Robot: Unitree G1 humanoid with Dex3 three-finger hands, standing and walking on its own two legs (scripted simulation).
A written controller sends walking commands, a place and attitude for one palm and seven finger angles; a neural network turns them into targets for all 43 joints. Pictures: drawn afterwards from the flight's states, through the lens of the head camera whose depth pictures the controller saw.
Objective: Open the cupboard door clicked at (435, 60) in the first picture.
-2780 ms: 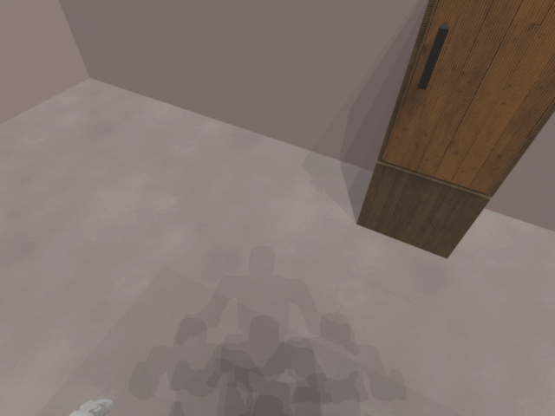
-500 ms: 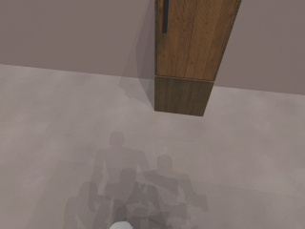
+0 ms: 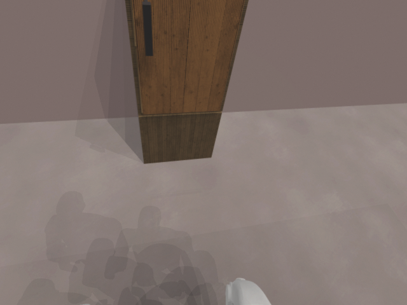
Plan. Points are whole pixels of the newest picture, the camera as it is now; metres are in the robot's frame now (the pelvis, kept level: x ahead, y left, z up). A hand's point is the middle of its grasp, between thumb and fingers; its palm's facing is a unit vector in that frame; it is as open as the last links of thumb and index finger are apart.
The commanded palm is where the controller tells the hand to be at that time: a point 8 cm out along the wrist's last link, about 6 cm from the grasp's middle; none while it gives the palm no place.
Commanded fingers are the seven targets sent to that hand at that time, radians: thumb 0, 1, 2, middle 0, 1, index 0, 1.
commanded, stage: walk to a spot facing it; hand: left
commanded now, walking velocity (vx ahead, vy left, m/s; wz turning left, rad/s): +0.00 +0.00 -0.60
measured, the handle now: (147, 27) +0.92 +0.25 +0.07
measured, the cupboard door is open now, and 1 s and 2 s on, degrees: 0 0 0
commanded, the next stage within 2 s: none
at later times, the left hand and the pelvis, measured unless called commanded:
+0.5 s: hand (136, 254) +0.25 +0.16 -0.17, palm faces -0.28 -0.93 -0.24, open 7.3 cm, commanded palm none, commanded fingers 0.00 0.90 0.90 -0.20 -0.30 -0.20 -0.30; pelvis +0.11 +0.00 -0.01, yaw -18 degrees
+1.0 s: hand (133, 222) +0.33 +0.19 -0.18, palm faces -0.55 -0.81 -0.19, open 7.4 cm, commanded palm none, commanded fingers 0.00 0.90 0.90 -0.20 -0.30 -0.20 -0.30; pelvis +0.15 +0.06 +0.00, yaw -37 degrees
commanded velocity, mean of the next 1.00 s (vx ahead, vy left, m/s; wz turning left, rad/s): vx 0.00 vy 0.00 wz -0.60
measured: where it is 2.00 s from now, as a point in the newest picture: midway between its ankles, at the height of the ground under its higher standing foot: outside the picture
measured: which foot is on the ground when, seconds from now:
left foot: down 0.00-0.24, up 0.26-0.64, down 0.66-1.00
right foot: up 0.00-0.24, down 0.26-0.66, up 0.68-1.00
